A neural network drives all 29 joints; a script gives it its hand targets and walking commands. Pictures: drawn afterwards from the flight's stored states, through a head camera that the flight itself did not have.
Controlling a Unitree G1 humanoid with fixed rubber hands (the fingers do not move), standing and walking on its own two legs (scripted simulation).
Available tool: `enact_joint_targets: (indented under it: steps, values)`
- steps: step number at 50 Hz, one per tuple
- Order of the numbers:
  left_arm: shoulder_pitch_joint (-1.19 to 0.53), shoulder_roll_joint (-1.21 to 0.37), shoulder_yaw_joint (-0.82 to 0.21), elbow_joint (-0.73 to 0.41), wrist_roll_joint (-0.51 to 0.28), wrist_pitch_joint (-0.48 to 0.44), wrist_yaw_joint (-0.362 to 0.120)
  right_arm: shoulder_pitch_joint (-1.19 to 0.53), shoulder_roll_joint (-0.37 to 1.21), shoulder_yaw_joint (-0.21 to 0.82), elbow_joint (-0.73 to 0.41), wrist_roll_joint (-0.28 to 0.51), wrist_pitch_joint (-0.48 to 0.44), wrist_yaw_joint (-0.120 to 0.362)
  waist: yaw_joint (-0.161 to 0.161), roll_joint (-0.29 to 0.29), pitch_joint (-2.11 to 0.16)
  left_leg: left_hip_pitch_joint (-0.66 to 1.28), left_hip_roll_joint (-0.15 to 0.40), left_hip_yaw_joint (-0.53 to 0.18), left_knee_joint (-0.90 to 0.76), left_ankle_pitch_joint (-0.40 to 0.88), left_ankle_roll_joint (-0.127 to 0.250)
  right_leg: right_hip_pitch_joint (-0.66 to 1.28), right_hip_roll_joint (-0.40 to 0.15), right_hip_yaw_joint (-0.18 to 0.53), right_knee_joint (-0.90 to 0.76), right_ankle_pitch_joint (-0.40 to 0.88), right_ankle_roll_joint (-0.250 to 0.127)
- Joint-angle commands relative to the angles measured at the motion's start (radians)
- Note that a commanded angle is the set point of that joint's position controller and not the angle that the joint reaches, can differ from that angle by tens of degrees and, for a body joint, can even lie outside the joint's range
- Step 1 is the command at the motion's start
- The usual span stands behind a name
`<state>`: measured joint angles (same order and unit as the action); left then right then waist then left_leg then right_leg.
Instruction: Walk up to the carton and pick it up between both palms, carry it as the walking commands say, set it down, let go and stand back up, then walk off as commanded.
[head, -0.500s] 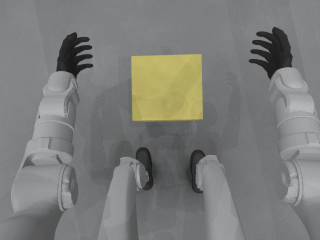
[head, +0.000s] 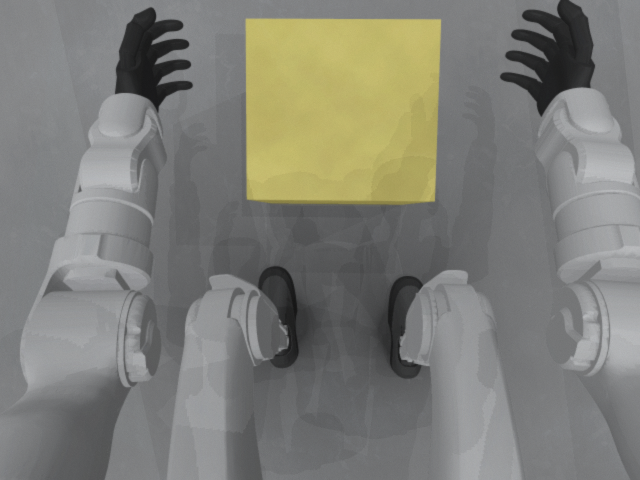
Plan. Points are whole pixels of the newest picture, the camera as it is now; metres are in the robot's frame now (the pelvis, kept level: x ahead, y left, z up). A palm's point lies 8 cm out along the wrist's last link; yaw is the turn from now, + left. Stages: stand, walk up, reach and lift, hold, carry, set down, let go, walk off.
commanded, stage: reach and lift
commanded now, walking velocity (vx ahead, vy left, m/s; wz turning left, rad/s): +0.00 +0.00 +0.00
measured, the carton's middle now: (339, 130) +0.52 -0.01 -0.38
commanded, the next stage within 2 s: none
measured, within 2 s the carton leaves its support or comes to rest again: neither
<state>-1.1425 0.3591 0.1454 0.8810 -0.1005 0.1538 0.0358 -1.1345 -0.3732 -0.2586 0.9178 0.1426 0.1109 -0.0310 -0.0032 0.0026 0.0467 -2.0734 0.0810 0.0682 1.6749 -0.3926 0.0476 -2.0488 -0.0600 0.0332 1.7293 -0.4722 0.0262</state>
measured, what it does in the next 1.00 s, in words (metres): lowers itself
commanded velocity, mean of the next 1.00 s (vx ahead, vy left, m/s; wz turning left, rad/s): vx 0.00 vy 0.00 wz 0.00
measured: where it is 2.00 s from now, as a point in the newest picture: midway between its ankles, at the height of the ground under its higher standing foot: (343, 339)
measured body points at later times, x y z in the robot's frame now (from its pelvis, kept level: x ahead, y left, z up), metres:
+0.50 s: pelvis -0.01 +0.00 -0.10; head +0.35 +0.00 +0.17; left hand +0.52 +0.19 -0.28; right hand +0.49 -0.23 -0.28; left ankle +0.14 +0.11 -0.46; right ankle +0.11 -0.14 -0.46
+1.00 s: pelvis -0.01 +0.00 -0.12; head +0.36 +0.00 +0.14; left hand +0.53 +0.19 -0.31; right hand +0.52 -0.23 -0.31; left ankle +0.14 +0.11 -0.46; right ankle +0.11 -0.14 -0.46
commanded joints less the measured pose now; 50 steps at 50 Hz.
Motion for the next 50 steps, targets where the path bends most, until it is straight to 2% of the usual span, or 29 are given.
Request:
enact_joint_targets:
  steps: [1,3,4,5,7,8,9,10,13,14,15,16,18,20,21,24,27,29,30,31,32,33,34,35,36,38,39,41,50]
  values:
    - [-0.239,0.087,-0.027,-0.059,-0.129,-0.048,0.019,-0.175,-0.159,-0.011,-0.051,0.025,-0.062,-0.008,-0.141,-0.026,-1.086,0.677,-0.122,-0.121,0.006,0.157,-0.05,0.307,0.091,-0.101,-0.053,0.14,-0.027]
    - [-0.249,0.074,-0.044,-0.049,-0.129,-0.059,0.02,-0.178,-0.154,-0.014,-0.04,0.029,-0.074,-0.01,-0.142,0.006,-1.037,0.65,-0.118,-0.12,0.031,0.153,-0.055,0.259,0.089,-0.095,-0.032,0.128,-0.028]
    - [-0.239,0.084,-0.039,-0.05,-0.126,-0.064,0.019,-0.178,-0.148,-0.005,-0.052,0.028,-0.079,-0.009,-0.133,-0.011,-1.027,0.627,-0.119,-0.124,0.051,0.175,-0.053,0.253,0.086,-0.092,-0.008,0.148,-0.024]
    - [-0.24,0.076,-0.049,-0.068,-0.136,-0.069,0.023,-0.177,-0.16,-0.005,-0.069,0.039,-0.086,-0.013,-0.136,0.003,-1.07,0.663,-0.12,-0.122,0.065,0.193,-0.056,0.271,0.085,-0.093,0.001,0.156,-0.026]
    - [-0.257,0.098,-0.05,-0.079,-0.154,-0.078,0.029,-0.193,-0.176,0.015,-0.095,0.056,-0.097,-0.023,-0.143,-0.03,-1.118,0.658,-0.118,-0.114,0.104,0.205,-0.055,0.315,0.08,-0.094,0.027,0.182,-0.018]
    - [-0.259,0.09,-0.067,-0.044,-0.161,-0.077,0.033,-0.188,-0.177,0.022,-0.042,0.058,-0.095,-0.028,-0.146,-0.017,-1.074,0.643,-0.114,-0.113,0.115,0.175,-0.054,0.291,0.078,-0.089,0.037,0.15,-0.021]
    - [-0.262,0.099,-0.07,-0.059,-0.166,-0.082,0.038,-0.204,-0.172,0.025,-0.058,0.06,-0.097,-0.034,-0.136,-0.021,-1.078,0.635,-0.115,-0.112,0.121,0.173,-0.053,0.294,0.075,-0.089,0.048,0.153,-0.021]
    - [-0.28,0.099,-0.085,-0.035,-0.172,-0.079,0.042,-0.21,-0.177,0.024,-0.027,0.065,-0.095,-0.036,-0.152,-0.018,-1.047,0.633,-0.112,-0.125,0.129,0.154,-0.054,0.261,0.072,-0.092,0.064,0.137,-0.018]
    - [-0.323,0.129,-0.082,-0.025,-0.185,-0.094,0.051,-0.264,-0.175,0.055,-0.042,0.083,-0.107,-0.049,-0.131,-0.041,-1.001,0.556,-0.11,-0.112,0.163,0.117,-0.049,0.267,0.064,-0.077,0.085,0.118,-0.02]
    - [-0.331,0.108,-0.106,-0.015,-0.195,-0.095,0.053,-0.276,-0.19,0.046,-0.03,0.082,-0.111,-0.051,-0.15,-0.03,-0.992,0.568,-0.106,-0.121,0.17,0.112,-0.048,0.246,0.061,-0.08,0.099,0.112,-0.022]
    - [-0.331,0.139,-0.08,-0.025,-0.186,-0.102,0.056,-0.271,-0.181,0.061,-0.024,0.094,-0.112,-0.057,-0.112,-0.029,-1.019,0.567,-0.106,-0.108,0.185,0.116,-0.052,0.288,0.059,-0.071,0.114,0.119,-0.018]
    - [-0.333,0.144,-0.087,0.028,-0.193,-0.101,0.06,-0.306,-0.197,0.067,-0.026,0.097,-0.112,-0.063,-0.106,-0.036,-0.989,0.541,-0.102,-0.108,0.202,0.096,-0.049,0.266,0.055,-0.065,0.124,0.097,-0.019]
    - [-0.359,0.147,-0.1,0.045,-0.206,-0.106,0.063,-0.322,-0.196,0.074,-0.018,0.105,-0.119,-0.07,-0.123,-0.051,-0.976,0.524,-0.1,-0.113,0.218,0.078,-0.047,0.274,0.051,-0.067,0.142,0.091,-0.017]
    - [-0.365,0.14,-0.113,0.098,-0.205,-0.112,0.064,-0.33,-0.193,0.076,0.042,0.112,-0.123,-0.07,-0.114,-0.032,-0.896,0.499,-0.096,-0.122,0.228,0.065,-0.046,0.209,0.046,-0.068,0.165,0.066,-0.017]
    - [-0.373,0.146,-0.115,0.121,-0.211,-0.115,0.064,-0.319,-0.191,0.081,0.081,0.103,-0.122,-0.072,-0.127,-0.048,-0.858,0.471,-0.095,-0.124,0.236,0.04,-0.047,0.201,0.042,-0.062,0.167,0.045,-0.016]
    - [-0.38,0.153,-0.126,0.105,-0.23,-0.14,0.069,-0.336,-0.195,0.082,0.042,0.115,-0.147,-0.079,-0.125,-0.048,-0.919,0.505,-0.099,-0.124,0.273,0.12,-0.05,0.231,0.041,-0.063,0.205,0.108,-0.012]
    - [-0.339,0.082,-0.172,0.279,-0.262,-0.135,0.054,-0.331,-0.174,0.118,0.156,0.113,-0.148,-0.072,-0.138,-0.048,-0.758,0.377,-0.089,-0.124,0.289,0.068,-0.053,0.154,0.032,-0.052,0.206,0.066,-0.016]
    - [-0.337,0.085,-0.178,0.295,-0.25,-0.14,0.047,-0.332,-0.17,0.108,0.144,0.115,-0.162,-0.066,-0.144,-0.049,-0.73,0.352,-0.088,-0.139,0.287,0.063,-0.048,0.135,0.033,-0.059,0.221,0.079,-0.009]
    - [-0.344,0.119,-0.161,0.308,-0.238,-0.149,0.049,-0.327,-0.171,0.112,0.167,0.114,-0.167,-0.065,-0.135,-0.069,-0.728,0.342,-0.083,-0.14,0.302,0.066,-0.048,0.129,0.034,-0.058,0.233,0.081,-0.005]
    - [-0.333,0.123,-0.154,0.321,-0.237,-0.159,0.05,-0.317,-0.156,0.122,0.193,0.128,-0.171,-0.061,-0.111,-0.054,-0.71,0.339,-0.085,-0.136,0.305,0.067,-0.048,0.111,0.035,-0.052,0.236,0.071,-0.005]
    - [-0.361,0.125,-0.167,0.301,-0.247,-0.163,0.049,-0.322,-0.17,0.111,0.211,0.114,-0.172,-0.058,-0.128,-0.058,-0.72,0.342,-0.083,-0.144,0.311,0.093,-0.051,0.099,0.033,-0.05,0.247,0.094,-0.006]
    - [-0.375,0.141,-0.157,0.272,-0.232,-0.174,0.052,-0.313,-0.149,0.115,0.213,0.118,-0.175,-0.056,-0.11,-0.043,-0.718,0.339,-0.085,-0.139,0.316,0.096,-0.05,0.102,0.038,-0.042,0.244,0.098,-0.007]
    - [-0.38,0.134,-0.168,0.257,-0.242,-0.179,0.054,-0.301,-0.148,0.121,0.235,0.129,-0.179,-0.055,-0.125,-0.04,-0.772,0.401,-0.083,-0.148,0.317,0.134,-0.051,0.119,0.036,-0.055,0.259,0.132,-0.006]
    - [-0.386,0.141,-0.169,0.229,-0.243,-0.188,0.058,-0.297,-0.149,0.134,0.224,0.132,-0.184,-0.058,-0.116,-0.04,-0.811,0.427,-0.086,-0.142,0.333,0.179,-0.055,0.133,0.037,-0.05,0.261,0.157,-0.008]
    - [-0.384,0.134,-0.186,0.228,-0.249,-0.189,0.061,-0.285,-0.16,0.12,0.216,0.132,-0.188,-0.062,-0.139,-0.024,-0.824,0.435,-0.084,-0.141,0.334,0.189,-0.06,0.136,0.037,-0.055,0.262,0.175,-0.008]
    - [-0.353,0.124,-0.191,0.239,-0.256,-0.19,0.061,-0.28,-0.161,0.124,0.207,0.141,-0.191,-0.063,-0.126,-0.013,-0.83,0.437,-0.084,-0.138,0.335,0.195,-0.059,0.135,0.039,-0.057,0.264,0.175,-0.01]
    - [-0.335,0.104,-0.196,0.263,-0.262,-0.186,0.059,-0.267,-0.163,0.135,0.22,0.14,-0.19,-0.062,-0.138,-0.034,-0.827,0.443,-0.081,-0.147,0.335,0.189,-0.057,0.12,0.035,-0.066,0.266,0.161,-0.007]
    - [-0.339,0.133,-0.18,0.247,-0.251,-0.19,0.068,-0.284,-0.172,0.131,0.199,0.141,-0.191,-0.066,-0.119,-0.035,-0.836,0.451,-0.087,-0.144,0.332,0.205,-0.056,0.118,0.04,-0.064,0.271,0.173,-0.005]
    - [-0.368,0.092,-0.197,0.252,-0.271,-0.189,0.066,-0.321,-0.142,0.155,0.195,0.159,-0.188,-0.069,-0.126,-0.03,-0.81,0.423,-0.087,-0.139,0.327,0.162,-0.05,0.105,0.044,-0.058,0.246,0.139,-0.011]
